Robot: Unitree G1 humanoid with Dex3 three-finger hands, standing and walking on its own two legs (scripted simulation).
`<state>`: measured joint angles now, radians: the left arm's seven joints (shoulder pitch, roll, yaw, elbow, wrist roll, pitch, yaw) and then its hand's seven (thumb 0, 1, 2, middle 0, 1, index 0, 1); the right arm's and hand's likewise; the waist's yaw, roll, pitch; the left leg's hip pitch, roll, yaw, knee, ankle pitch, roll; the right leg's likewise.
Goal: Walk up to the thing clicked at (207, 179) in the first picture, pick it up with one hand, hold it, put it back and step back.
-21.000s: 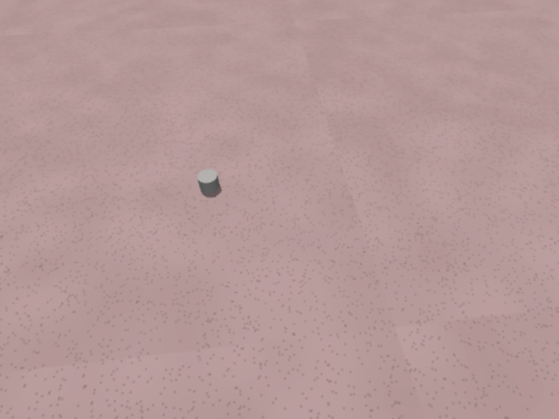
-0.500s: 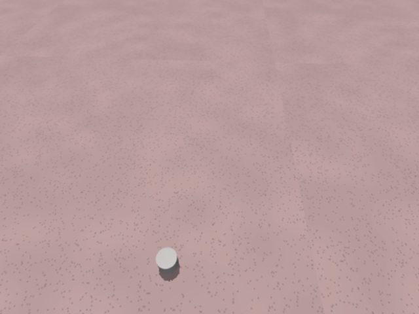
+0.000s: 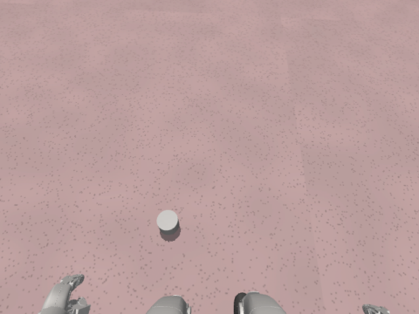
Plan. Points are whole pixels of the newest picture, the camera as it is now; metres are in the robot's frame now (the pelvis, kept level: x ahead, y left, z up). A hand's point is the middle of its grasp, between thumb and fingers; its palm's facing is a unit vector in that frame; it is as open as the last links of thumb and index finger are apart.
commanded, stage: walk up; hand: left
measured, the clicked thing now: (168, 222) +0.50 +0.21 -0.73
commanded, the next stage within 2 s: stand in 2.00 s
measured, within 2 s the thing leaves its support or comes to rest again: neither
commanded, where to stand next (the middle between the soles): +0.11 -0.02 m, yaw -3 degrees
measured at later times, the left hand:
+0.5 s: hand out of the picture +0.01 +0.27 -0.16, palm faces -0.10 -0.91 -0.40, open 7.4 cm
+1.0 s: hand out of the picture -0.14 +0.26 -0.15, palm faces +0.00 -0.94 -0.35, open 7.4 cm
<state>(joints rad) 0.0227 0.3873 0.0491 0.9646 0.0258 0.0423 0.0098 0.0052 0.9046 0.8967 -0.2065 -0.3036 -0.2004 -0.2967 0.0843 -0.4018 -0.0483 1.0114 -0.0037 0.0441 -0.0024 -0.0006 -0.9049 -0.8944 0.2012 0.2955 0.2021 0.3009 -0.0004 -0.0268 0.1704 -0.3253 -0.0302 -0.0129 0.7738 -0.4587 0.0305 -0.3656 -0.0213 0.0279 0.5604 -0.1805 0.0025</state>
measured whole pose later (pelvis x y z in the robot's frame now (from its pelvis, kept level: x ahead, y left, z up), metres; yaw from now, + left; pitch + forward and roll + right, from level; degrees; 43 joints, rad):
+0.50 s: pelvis -0.11 +0.00 -0.01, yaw -5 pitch -2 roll -2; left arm 0.14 0.38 0.08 0.87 0.04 0.05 0.00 0.01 0.91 0.90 -0.20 -0.30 -0.20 -0.30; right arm 0.09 -0.39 -0.05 0.86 -0.02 0.05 -0.02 0.00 -0.90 -0.89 0.21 0.30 0.21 0.30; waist 0.00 0.04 0.21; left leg -0.41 0.08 0.02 0.72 -0.27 0.00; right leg -0.23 0.05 0.02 0.64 -0.38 0.00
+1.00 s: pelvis -0.24 -0.01 +0.00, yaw -1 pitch -2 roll -1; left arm 0.17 0.40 0.08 0.83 0.02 0.06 0.00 0.01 0.91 0.90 -0.20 -0.30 -0.20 -0.30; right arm 0.17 -0.35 -0.03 0.87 -0.04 0.01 -0.02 0.00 -0.90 -0.89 0.21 0.30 0.21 0.30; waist 0.02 -0.04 0.15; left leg -0.29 0.02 -0.01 0.60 -0.28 0.01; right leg -0.40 0.07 0.12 1.05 -0.51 0.00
